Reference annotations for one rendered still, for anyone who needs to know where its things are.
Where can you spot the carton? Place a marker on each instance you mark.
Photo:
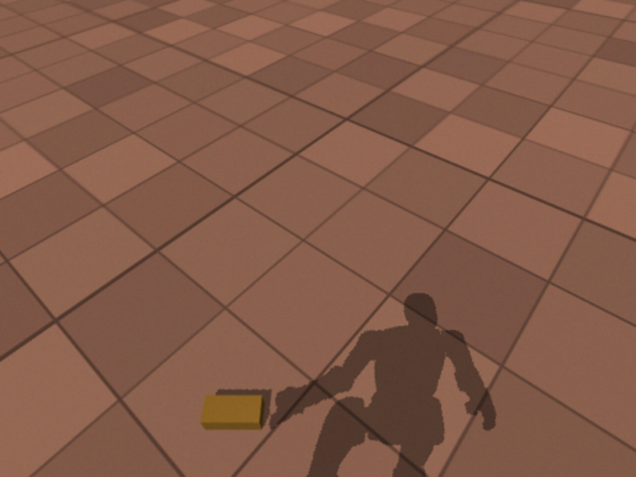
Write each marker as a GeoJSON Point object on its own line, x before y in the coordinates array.
{"type": "Point", "coordinates": [233, 412]}

